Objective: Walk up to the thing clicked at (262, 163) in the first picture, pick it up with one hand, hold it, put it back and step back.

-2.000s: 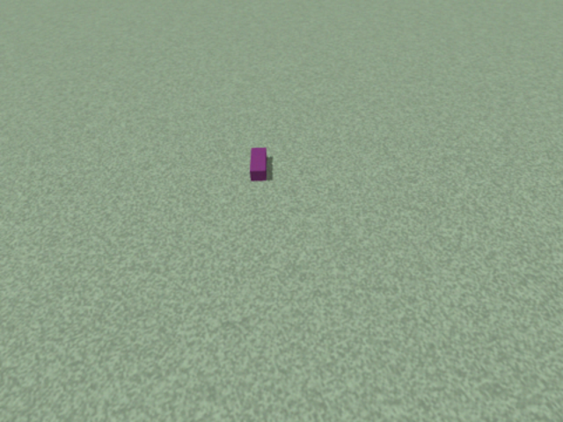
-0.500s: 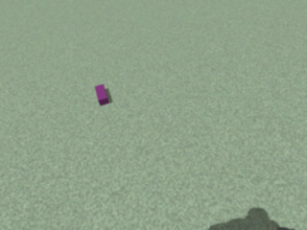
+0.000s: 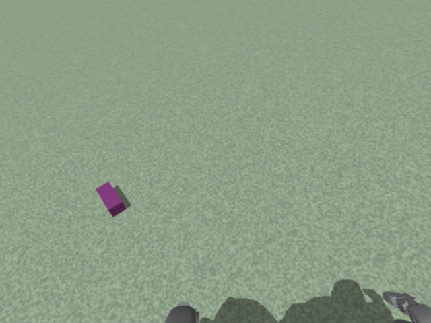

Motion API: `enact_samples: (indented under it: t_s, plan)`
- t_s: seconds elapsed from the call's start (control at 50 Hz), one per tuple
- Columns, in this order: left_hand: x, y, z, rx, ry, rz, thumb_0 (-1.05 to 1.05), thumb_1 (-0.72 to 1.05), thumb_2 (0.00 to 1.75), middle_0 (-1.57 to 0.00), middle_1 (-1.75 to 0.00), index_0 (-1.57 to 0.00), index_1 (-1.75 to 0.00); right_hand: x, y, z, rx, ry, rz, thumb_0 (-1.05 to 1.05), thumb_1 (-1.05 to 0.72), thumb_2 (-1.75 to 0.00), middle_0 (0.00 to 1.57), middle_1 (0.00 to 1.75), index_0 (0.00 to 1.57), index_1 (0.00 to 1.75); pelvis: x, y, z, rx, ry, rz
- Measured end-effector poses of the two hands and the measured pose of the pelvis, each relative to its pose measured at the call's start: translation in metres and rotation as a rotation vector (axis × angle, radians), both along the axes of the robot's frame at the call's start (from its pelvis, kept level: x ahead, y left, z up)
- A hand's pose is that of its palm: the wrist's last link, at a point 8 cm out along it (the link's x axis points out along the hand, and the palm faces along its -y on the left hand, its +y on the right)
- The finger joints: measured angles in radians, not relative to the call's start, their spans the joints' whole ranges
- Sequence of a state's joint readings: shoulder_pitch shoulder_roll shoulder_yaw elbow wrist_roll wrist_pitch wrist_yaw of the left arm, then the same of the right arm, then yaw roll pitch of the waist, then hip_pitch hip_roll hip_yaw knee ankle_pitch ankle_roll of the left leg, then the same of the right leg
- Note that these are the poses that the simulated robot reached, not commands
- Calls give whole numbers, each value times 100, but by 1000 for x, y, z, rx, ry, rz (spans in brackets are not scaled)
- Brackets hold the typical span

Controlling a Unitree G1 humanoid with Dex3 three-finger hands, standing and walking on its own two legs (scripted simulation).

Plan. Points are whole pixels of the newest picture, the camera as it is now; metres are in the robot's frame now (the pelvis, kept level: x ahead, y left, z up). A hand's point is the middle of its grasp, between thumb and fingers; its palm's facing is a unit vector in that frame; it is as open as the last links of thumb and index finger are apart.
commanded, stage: walk up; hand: left
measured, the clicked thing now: (110, 198) +0.97 +0.68 -0.71
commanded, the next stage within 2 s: none
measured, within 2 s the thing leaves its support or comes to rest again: neither
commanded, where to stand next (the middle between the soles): +0.49 +0.82 m, yaw -54 degrees
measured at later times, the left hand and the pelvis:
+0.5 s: hand (41, 260) +0.32 +0.46 -0.11, palm faces -0.34 -0.75 -0.57, open 7.4 cm; pelvis +0.12 +0.20 +0.00, yaw -19 degrees
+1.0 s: hand (3, 219) +0.48 +0.66 -0.14, palm faces -0.44 -0.68 -0.58, open 7.4 cm; pelvis +0.25 +0.41 -0.01, yaw -29 degrees
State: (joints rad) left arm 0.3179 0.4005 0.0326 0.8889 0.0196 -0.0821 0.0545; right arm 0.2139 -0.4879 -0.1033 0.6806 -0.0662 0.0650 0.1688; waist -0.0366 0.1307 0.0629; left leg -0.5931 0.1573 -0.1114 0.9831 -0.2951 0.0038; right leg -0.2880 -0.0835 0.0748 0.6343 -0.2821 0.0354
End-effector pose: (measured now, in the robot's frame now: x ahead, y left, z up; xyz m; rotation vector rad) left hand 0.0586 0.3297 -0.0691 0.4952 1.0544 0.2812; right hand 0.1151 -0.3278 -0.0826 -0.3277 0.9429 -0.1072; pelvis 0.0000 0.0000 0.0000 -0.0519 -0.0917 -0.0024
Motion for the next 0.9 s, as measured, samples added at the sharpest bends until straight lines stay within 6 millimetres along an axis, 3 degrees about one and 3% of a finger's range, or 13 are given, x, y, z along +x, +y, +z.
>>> enact_samples:
  t_s: [0.08, 0.14, 0.2, 0.26, 0.34, 0.4, 0.48, 0.54, 0.68, 0.76, 0.84, 0.9]
  plan:
    - [52, 81, -16, 64, 31, -79, 1, 89, 90, -21, -30, -21, -30, -13, 34, -2, -79, -6, -104, 0, -90, -90, 20, 30, 21, 30, 25, 63, -20, 8, 33, -86]
    - [107, 130, -29, 124, 39, -116, 2, 90, 90, -21, -30, -21, -30, -56, 66, -13, -116, 54, -244, 0, -90, -90, 20, 30, 21, 30, 33, 95, -33, 30, 33, -123]
    - [154, 140, -19, 103, 4, -167, 2, 90, 90, -20, -30, -20, -30, -104, 107, -13, -81, 217, -354, 0, -91, -90, 19, 30, 20, 30, 44, 115, -17, 29, 47, -150]
    - [186, 141, -2, 50, -5, -220, 1, 91, 90, -20, -30, -20, -30, -135, 146, -4, -44, 332, -412, 0, -90, -90, 20, 30, 20, 30, 59, 136, 3, 33, 73, -178]
    - [217, 145, 10, 37, 49, -293, 1, 90, 90, -20, -30, -20, -30, -153, 184, -1, -15, 387, -464, 1, -90, -90, 20, 30, 21, 30, 81, 162, 15, 60, 93, -230]
    - [239, 147, 13, 51, 81, -339, 1, 90, 90, -20, -30, -20, -30, -153, 206, -11, 4, 400, -503, 1, -90, -90, 20, 30, 21, 30, 99, 181, 14, 70, 99, -268]
    - [267, 155, 10, 75, 63, -380, 1, 90, 90, -21, -30, -21, -30, -130, 229, -35, 39, 374, -538, 1, -90, -90, 20, 30, 21, 30, 121, 198, 1, 67, 95, -317]
    - [277, 171, 7, 79, 18, -363, 1, 90, 90, -21, -30, -21, -30, -90, 244, -46, 52, 333, -510, 1, -90, -90, 20, 30, 21, 30, 132, 212, -5, 16, 78, -339]
    - [289, 227, 10, 86, 19, -338, 1, 90, 90, -21, -30, -21, -30, 23, 260, -28, 16, 114, -434, 1, -90, -89, 20, 30, 21, 30, 167, 264, -2, 23, 57, -386]
    - [313, 274, 2, 105, 50, -381, 1, 89, 90, -21, -30, -21, -30, 71, 275, -19, -31, 27, -430, 0, -90, -90, 20, 30, 21, 30, 193, 306, -12, 26, 70, -416]
    - [356, 334, -19, 139, 67, -415, 1, 89, 90, -21, -30, -21, -30, 101, 307, -17, -101, 6, -446, 0, -90, -90, 20, 30, 21, 30, 221, 354, -32, 52, 78, -447]
    - [389, 362, -30, 166, 89, -414, 1, 90, 90, -21, -30, -21, -30, 100, 346, -18, -113, 30, -465, 0, -90, -90, 20, 30, 20, 30, 235, 381, -34, 53, 69, -485]
